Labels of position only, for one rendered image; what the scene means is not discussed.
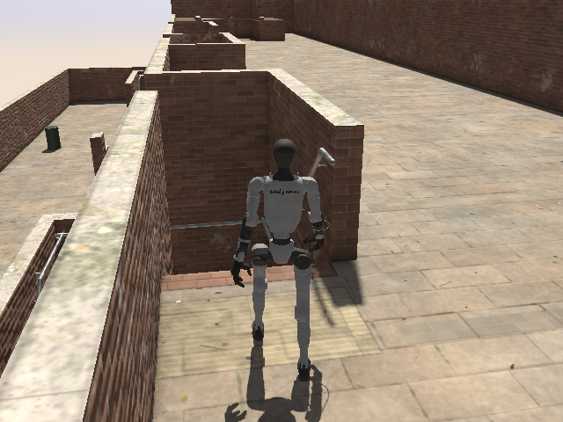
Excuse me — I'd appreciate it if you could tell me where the robot right shin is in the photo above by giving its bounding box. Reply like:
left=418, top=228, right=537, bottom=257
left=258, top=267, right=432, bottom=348
left=297, top=306, right=311, bottom=368

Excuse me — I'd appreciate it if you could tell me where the robot left hand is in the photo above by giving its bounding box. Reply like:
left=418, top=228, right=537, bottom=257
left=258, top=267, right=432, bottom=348
left=230, top=259, right=252, bottom=287

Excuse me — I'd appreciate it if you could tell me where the robot right forearm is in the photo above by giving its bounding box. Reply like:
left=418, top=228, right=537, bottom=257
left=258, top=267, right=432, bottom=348
left=311, top=210, right=324, bottom=239

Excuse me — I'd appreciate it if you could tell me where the left robot thigh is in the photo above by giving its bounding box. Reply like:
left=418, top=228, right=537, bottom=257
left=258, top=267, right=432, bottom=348
left=252, top=244, right=269, bottom=293

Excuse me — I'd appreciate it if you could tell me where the right robot upper arm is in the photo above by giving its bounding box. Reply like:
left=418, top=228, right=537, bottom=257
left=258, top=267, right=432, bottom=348
left=301, top=177, right=322, bottom=222

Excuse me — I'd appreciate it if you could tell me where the robot left forearm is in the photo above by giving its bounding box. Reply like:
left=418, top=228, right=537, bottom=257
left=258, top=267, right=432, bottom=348
left=233, top=214, right=253, bottom=262

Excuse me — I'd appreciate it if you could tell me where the robot right hand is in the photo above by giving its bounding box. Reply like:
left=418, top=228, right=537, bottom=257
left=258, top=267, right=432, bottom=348
left=303, top=234, right=324, bottom=251

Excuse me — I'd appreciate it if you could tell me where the left robot upper arm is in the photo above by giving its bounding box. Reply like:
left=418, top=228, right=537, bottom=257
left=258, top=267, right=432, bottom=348
left=245, top=176, right=266, bottom=227

